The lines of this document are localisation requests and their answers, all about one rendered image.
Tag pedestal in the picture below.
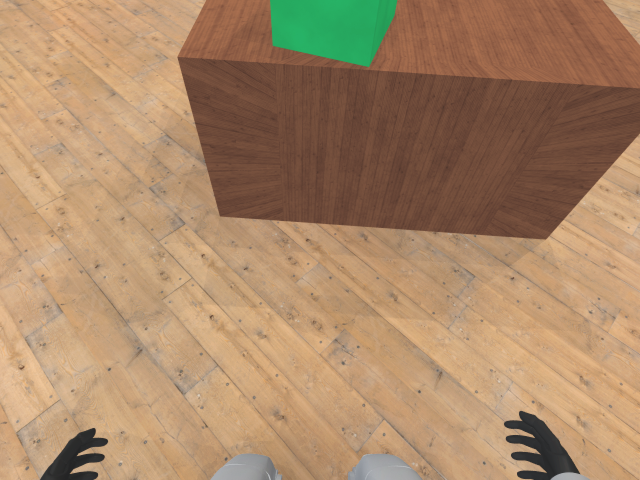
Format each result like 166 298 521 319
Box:
177 0 640 240

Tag robot right thigh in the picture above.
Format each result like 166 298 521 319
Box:
348 454 423 480

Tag right robot hand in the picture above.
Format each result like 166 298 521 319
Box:
504 411 580 480

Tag carton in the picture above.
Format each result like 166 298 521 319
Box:
270 0 397 67

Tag robot left thigh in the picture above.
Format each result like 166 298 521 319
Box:
211 453 282 480

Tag left robot hand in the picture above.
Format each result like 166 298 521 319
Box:
40 428 108 480

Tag robot thigh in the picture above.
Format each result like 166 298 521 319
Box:
348 454 423 480
211 453 282 480

